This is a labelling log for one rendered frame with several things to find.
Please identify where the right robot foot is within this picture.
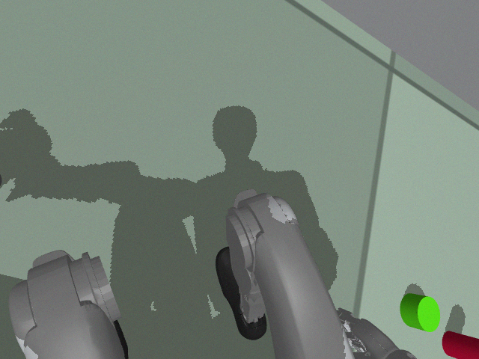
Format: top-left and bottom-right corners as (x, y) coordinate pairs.
(216, 246), (266, 340)

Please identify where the right robot hand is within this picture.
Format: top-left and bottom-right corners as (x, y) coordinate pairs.
(337, 308), (399, 359)

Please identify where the left robot foot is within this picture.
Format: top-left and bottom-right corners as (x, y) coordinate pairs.
(114, 320), (129, 359)

